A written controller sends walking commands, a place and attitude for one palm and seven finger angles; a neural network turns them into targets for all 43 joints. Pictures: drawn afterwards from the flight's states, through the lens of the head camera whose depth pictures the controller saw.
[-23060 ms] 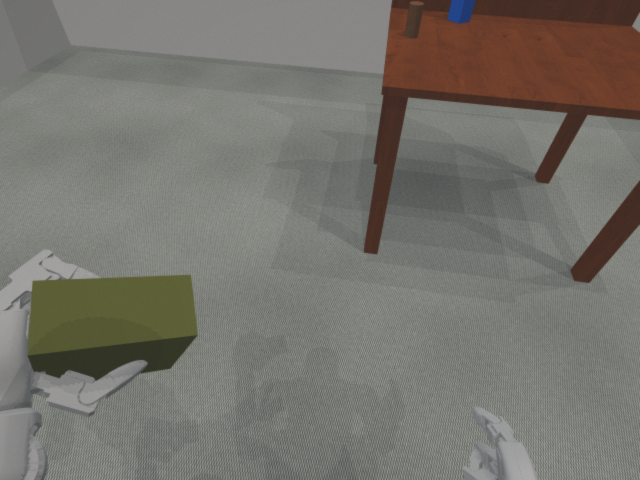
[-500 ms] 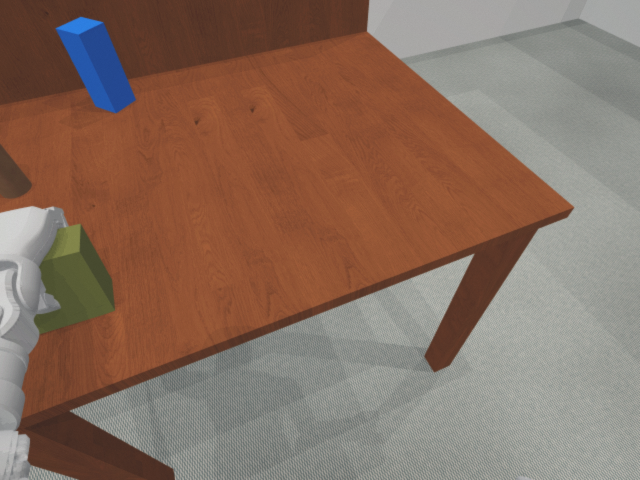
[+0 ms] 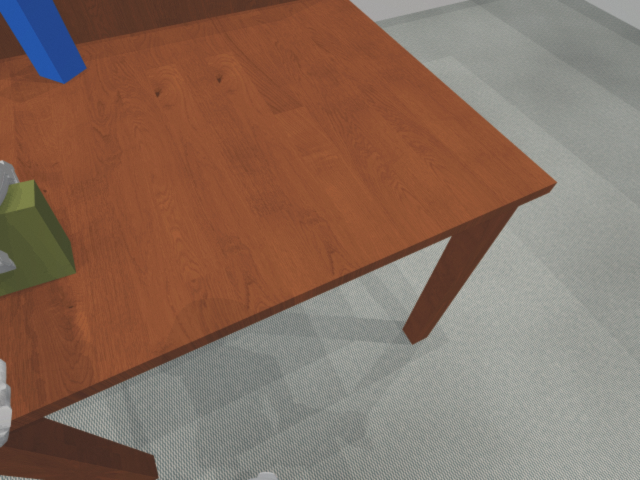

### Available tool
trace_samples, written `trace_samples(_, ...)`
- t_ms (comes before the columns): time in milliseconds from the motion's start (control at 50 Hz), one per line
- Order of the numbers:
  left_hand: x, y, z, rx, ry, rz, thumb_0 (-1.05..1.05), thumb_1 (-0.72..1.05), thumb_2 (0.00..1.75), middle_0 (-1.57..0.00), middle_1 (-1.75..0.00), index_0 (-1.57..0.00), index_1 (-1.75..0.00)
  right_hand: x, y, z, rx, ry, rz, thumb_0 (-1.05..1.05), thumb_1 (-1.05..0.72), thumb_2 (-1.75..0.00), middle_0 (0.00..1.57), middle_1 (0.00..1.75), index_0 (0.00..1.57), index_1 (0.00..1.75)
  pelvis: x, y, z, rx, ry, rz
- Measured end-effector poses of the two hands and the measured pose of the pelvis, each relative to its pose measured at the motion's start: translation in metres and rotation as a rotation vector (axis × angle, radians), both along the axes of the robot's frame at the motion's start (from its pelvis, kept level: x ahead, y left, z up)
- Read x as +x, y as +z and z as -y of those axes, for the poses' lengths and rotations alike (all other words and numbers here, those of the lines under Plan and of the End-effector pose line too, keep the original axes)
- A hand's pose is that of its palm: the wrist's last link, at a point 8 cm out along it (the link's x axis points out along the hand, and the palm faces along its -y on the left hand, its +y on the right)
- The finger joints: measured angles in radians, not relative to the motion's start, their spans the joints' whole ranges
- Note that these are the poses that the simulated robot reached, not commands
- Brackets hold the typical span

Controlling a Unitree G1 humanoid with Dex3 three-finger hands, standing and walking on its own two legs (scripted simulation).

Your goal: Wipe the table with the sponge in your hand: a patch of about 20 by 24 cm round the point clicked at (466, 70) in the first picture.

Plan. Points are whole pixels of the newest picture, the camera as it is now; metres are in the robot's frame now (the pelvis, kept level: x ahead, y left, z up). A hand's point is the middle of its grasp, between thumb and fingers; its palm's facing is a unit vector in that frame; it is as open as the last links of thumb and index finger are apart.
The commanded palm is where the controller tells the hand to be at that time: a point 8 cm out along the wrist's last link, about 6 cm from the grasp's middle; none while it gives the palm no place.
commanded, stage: wipe forward along the first lane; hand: left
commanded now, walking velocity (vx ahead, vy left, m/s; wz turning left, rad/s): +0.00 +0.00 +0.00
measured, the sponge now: (4, 255) +0.38 +0.42 +0.04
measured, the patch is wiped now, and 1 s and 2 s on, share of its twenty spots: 0.45 0.45 0.55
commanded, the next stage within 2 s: slide across to the middle lane in 0.40 s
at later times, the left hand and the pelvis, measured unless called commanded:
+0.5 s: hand out of the picture +0.43 +0.45 +0.09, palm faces -0.18 +0.01 -0.98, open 10.0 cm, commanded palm +0.43 +0.42 +0.12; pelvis +0.02 +0.01 -0.01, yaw -1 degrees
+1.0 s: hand (27, 178) +0.46 +0.40 +0.09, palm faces -0.14 +0.00 -0.99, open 10.1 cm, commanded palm +0.45 +0.38 +0.14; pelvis +0.03 +0.01 +0.00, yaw -1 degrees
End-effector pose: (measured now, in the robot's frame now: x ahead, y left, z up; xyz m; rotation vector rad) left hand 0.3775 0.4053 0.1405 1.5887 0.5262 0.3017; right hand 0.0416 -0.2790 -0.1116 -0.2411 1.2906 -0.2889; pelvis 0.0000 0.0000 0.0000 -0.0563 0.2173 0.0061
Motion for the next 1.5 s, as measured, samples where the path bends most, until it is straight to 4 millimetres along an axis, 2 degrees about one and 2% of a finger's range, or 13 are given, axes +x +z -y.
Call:
trace_samples(220,0.024,0.002,-0.015,-0.016,0.035,-0.016,0.02,-0.5,1.05,-0.74,-1.33,-0.74,-1.35,-0.01,0.003,0.001,-0.018,-0.03,-0.058,0.0,-0.9,-0.9,0.2,0.3,0.2,0.3,0.008,-0.001,-0.002,-0.007,-0.008,-0.036)
trace_samples(440,0.039,0.002,-0.028,-0.021,0.024,-0.026,0.02,-0.5,1.05,-0.74,-1.33,-0.75,-1.35,-0.007,0.003,-0.005,-0.027,-0.033,-0.099,0.0,-0.9,-0.9,0.2,0.3,0.2,0.3,0.016,-0.004,-0.009,-0.015,-0.01,-0.064)
trace_samples(560,0.046,0.001,-0.029,0.003,0.007,-0.027,0.02,-0.51,1.05,-0.74,-1.33,-0.75,-1.35,-0.004,0.0,-0.01,-0.022,-0.033,-0.114,0.0,-0.9,-0.9,0.2,0.3,0.2,0.3,0.019,-0.006,-0.012,-0.019,-0.01,-0.077)
trace_samples(660,0.049,0.003,-0.023,0.012,-0.015,-0.017,0.01,-0.5,1.05,-0.73,-1.34,-0.74,-1.36,-0.001,-0.001,-0.017,-0.01,-0.032,-0.113,0.0,-0.9,-0.9,0.2,0.3,0.2,0.3,0.021,-0.004,-0.015,-0.02,-0.003,-0.069)
trace_samples(900,0.068,0.007,0.009,-0.02,-0.057,0.007,0.0,-0.5,1.05,-0.73,-1.34,-0.73,-1.36,0.015,0.002,-0.025,0.015,-0.027,-0.046,0.0,-0.9,-0.9,0.2,0.3,0.2,0.3,0.026,0.002,-0.016,-0.011,-0.001,-0.036)
trace_samples(1160,0.07,0.004,0.026,-0.011,-0.042,0.005,0.0,-0.5,1.05,-0.73,-1.35,-0.73,-1.37,0.014,0.004,-0.014,0.024,-0.03,-0.046,0.0,-0.9,-0.9,0.2,0.3,0.2,0.3,0.029,0.005,-0.01,-0.001,0.0,-0.023)
trace_samples(1360,0.076,0.005,0.046,-0.016,-0.053,0.002,0.0,-0.5,1.05,-0.73,-1.35,-0.73,-1.37,0.01,0.004,-0.004,0.022,-0.041,-0.049,0.0,-0.9,-0.9,0.2,0.3,0.2,0.3,0.029,0.006,-0.001,0.005,-0.002,-0.022)
trace_samples(1500,0.07,0.002,0.058,-0.016,-0.058,0.013,0.0,-0.49,1.05,-0.72,-1.36,-0.72,-1.38,0.012,0.0,-0.001,0.045,-0.051,-0.041,0.0,-0.9,-0.9,0.2,0.3,0.2,0.3,0.033,0.007,0.003,0.01,-0.012,-0.014)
